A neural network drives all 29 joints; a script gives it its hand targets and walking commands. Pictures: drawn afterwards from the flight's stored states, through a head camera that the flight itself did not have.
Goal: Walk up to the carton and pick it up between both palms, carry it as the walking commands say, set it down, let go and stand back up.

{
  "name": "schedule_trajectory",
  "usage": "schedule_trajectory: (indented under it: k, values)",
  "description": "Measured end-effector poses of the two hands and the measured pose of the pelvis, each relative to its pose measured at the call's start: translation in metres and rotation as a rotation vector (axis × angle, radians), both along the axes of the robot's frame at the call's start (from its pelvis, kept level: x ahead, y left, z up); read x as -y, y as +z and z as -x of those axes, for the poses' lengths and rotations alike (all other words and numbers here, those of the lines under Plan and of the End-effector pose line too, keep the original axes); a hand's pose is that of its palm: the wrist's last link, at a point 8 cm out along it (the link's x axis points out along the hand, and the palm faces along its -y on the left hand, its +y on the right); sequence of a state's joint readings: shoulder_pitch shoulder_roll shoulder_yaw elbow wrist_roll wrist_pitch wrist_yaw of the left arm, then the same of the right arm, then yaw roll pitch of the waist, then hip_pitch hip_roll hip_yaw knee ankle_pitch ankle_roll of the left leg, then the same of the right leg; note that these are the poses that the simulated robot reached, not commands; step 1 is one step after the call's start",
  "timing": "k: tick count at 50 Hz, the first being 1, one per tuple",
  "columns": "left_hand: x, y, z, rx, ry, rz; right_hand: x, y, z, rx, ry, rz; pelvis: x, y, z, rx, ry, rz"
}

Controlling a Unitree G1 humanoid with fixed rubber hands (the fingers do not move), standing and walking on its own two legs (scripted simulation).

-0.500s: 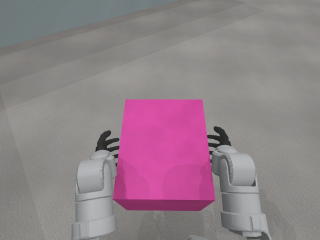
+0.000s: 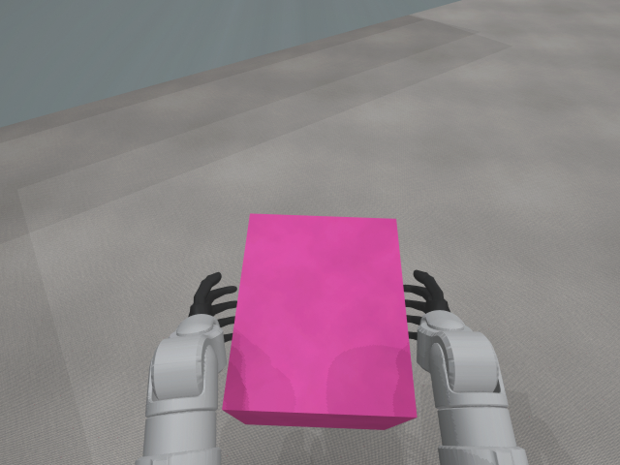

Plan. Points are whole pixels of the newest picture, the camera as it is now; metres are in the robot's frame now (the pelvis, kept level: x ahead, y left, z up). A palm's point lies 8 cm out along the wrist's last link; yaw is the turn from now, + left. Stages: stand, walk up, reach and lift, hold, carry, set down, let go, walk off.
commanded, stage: carry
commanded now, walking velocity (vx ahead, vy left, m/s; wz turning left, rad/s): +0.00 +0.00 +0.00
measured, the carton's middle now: (318, 324) +0.32 +0.00 -0.01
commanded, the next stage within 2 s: hold in 1.54 s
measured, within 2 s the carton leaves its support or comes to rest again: neither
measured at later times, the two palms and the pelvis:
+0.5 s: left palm (215, 334) +0.29 +0.14 +0.02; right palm (434, 332) +0.28 -0.16 +0.02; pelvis +0.01 +0.00 +0.00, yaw -1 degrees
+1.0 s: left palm (208, 329) +0.30 +0.15 +0.02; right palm (423, 327) +0.29 -0.15 +0.01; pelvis +0.03 +0.01 +0.00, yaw -1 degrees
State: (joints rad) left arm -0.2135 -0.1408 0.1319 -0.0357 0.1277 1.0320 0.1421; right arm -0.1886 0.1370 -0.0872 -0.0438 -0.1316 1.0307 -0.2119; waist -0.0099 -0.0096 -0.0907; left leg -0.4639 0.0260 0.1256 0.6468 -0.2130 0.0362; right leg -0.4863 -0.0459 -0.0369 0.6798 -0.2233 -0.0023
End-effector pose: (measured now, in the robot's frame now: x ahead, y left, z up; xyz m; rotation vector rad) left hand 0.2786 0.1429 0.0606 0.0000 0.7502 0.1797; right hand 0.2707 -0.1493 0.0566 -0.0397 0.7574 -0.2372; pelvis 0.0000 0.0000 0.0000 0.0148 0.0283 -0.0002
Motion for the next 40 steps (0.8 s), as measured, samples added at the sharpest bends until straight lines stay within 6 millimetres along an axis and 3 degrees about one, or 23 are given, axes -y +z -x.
schedule_trajectory:
  k: [9, 27, 40]
  values:
    - [0.003, -0.022, -0.002, -0.027, -0.031, -0.019, 0.008, -0.027, -0.002, -0.023, 0.038, -0.05, 0.004, -0.001, -0.003, -0.02, -0.008, -0.002]
    - [0.003, -0.045, -0.017, 0.012, -0.066, -0.022, 0.01, -0.042, -0.014, 0.018, 0.06, -0.024, 0.004, 0.003, -0.017, -0.008, -0.016, 0.005]
    - [-0.006, -0.033, -0.024, 0.075, -0.029, -0.013, -0.001, -0.035, -0.022, 0.082, 0.055, -0.036, -0.002, 0.003, -0.023, 0.008, -0.023, 0.008]
